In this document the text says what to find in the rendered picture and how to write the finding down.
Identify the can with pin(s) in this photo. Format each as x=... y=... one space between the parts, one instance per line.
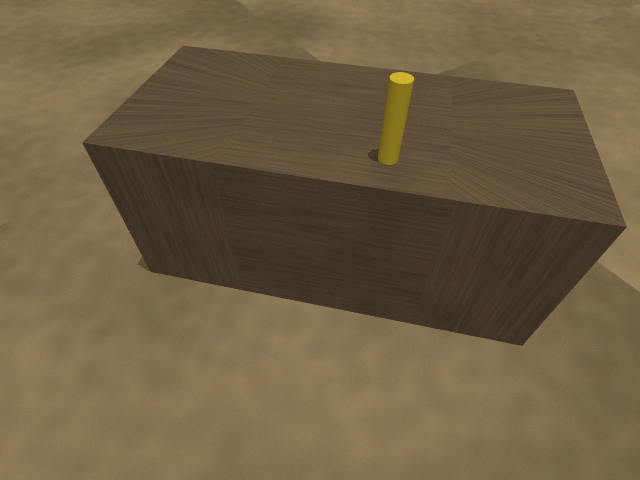
x=395 y=115

